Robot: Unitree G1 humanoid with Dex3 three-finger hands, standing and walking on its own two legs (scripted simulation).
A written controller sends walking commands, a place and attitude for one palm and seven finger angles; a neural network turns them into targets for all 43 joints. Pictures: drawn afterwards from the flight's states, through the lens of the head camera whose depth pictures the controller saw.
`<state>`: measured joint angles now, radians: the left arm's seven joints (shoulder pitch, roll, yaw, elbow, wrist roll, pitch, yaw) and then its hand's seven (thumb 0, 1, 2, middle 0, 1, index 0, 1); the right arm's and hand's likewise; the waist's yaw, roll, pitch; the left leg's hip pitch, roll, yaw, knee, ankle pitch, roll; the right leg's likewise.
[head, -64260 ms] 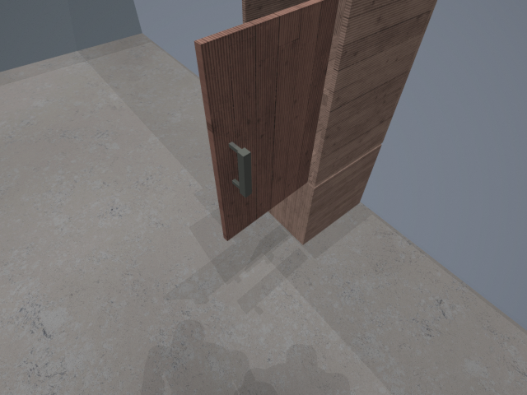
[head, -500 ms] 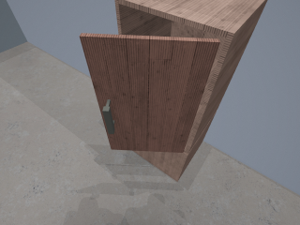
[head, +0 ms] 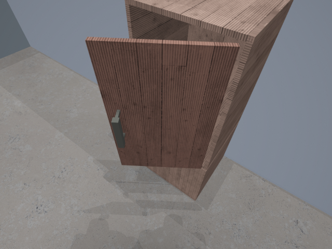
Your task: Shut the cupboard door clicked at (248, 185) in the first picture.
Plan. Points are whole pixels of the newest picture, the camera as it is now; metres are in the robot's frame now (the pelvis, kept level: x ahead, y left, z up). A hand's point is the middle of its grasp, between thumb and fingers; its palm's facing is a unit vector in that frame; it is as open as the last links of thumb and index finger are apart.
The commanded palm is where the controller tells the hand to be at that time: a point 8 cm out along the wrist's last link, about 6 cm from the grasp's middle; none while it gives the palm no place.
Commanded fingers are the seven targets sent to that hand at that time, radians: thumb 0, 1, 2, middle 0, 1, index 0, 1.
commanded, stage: look again from close up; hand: left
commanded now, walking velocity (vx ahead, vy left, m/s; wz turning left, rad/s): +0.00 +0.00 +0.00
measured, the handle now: (119, 129) +0.48 +0.19 -0.06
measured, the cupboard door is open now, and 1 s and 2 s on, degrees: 34 34 34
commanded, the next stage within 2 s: shuffle to correct the standing spot in 0.48 s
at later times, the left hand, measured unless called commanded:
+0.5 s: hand out of the picture +0.02 +0.19 -0.17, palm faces +0.01 -0.97 -0.23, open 7.4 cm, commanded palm none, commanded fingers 0.00 0.90 0.90 -0.20 -0.30 -0.20 -0.30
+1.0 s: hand out of the picture -0.02 +0.17 -0.19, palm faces +0.03 -0.99 -0.14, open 7.4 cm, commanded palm none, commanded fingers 0.00 0.90 0.90 -0.20 -0.30 -0.20 -0.30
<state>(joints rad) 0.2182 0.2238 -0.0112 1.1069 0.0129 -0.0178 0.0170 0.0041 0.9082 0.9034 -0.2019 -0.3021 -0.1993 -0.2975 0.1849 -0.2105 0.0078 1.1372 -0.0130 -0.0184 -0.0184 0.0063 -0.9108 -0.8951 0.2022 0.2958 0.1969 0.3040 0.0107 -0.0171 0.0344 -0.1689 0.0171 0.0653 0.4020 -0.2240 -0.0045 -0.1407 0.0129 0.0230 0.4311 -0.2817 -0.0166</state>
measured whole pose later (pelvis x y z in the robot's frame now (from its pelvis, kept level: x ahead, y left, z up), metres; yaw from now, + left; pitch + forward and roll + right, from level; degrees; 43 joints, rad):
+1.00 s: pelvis +0.03 +0.02 -0.01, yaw +1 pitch +0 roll -2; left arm 0.36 0.12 -0.02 1.13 0.01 -0.03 0.05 0.00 0.91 0.90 -0.20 -0.30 -0.20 -0.30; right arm 0.29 -0.14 0.00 1.09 -0.01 -0.03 -0.04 0.01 -0.93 -0.90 0.20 0.30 0.20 0.30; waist -0.01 0.00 0.04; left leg -0.22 0.03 0.04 0.58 -0.35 0.02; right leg -0.19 0.02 -0.01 0.60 -0.31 0.00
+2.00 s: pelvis +0.01 +0.04 +0.00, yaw -1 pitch -1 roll +0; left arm 0.31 0.14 -0.02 1.11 0.01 -0.01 0.04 0.00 0.91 0.90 -0.20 -0.30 -0.20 -0.30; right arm 0.27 -0.14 0.01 1.14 -0.01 -0.02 -0.04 0.01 -0.93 -0.90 0.20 0.30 0.20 0.30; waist 0.01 -0.04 0.04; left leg -0.15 -0.02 0.10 0.45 -0.28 0.05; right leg -0.12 -0.04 -0.03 0.45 -0.30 0.03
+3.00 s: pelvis -0.02 +0.04 +0.00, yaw -2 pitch -1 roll +0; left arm 0.32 0.14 -0.02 1.12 0.01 -0.02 0.04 0.00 0.91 0.90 -0.20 -0.30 -0.20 -0.30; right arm 0.29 -0.12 0.01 1.15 -0.01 -0.02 -0.03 0.01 -0.92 -0.90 0.20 0.30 0.20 0.30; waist 0.01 -0.03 0.04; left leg -0.17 -0.02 0.11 0.39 -0.21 0.05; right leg -0.15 -0.04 -0.02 0.41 -0.23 0.02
